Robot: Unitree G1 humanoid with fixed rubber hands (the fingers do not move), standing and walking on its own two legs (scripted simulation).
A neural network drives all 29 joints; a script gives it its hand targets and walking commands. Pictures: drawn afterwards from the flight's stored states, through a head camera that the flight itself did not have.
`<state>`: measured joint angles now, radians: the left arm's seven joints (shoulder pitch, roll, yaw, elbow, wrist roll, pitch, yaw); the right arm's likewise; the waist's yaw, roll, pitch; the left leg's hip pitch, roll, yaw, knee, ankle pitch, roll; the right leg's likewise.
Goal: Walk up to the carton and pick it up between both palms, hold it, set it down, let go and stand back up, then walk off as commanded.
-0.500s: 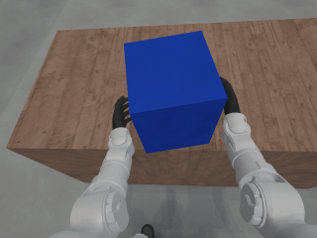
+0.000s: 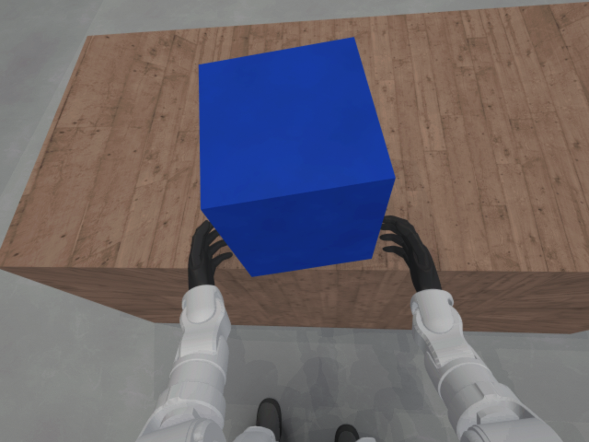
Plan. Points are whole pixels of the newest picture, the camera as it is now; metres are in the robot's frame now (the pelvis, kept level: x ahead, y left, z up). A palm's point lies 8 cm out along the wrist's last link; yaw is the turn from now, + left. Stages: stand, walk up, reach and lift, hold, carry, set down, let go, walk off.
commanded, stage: set down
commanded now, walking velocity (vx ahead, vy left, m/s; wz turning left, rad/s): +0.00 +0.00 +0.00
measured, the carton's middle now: (295, 173) +0.47 +0.02 +0.00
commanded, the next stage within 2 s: none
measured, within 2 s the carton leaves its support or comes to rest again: neither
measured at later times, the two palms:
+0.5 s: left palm (191, 300) +0.30 +0.17 -0.04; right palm (419, 288) +0.31 -0.14 -0.05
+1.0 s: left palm (152, 364) +0.22 +0.21 -0.02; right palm (457, 358) +0.22 -0.16 -0.02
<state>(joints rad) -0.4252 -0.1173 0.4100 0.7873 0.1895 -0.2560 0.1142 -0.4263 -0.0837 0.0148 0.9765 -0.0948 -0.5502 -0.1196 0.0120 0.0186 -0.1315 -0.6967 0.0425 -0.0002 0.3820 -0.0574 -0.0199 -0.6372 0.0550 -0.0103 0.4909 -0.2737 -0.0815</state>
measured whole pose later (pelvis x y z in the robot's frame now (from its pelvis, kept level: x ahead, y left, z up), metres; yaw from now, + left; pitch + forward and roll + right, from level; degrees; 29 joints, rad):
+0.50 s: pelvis -0.01 +0.00 +0.00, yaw -2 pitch +26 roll +2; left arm -0.20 -0.12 0.32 0.49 0.11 -0.20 0.07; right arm -0.32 -0.12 0.19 0.82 0.01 -0.63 -0.13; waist 0.01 0.04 -0.15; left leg -0.72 0.07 0.00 0.36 -0.07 -0.05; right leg -0.69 0.08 -0.02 0.47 -0.23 -0.11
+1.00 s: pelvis -0.07 +0.03 +0.00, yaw -3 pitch +16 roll +0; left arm -0.07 -0.06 0.21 0.37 0.11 -0.22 0.13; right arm -0.19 -0.15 0.04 0.79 0.12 -0.52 0.01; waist 0.01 -0.07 -0.11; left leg -0.63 0.07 0.00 0.37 -0.02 -0.07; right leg -0.60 0.07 -0.02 0.47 -0.16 -0.07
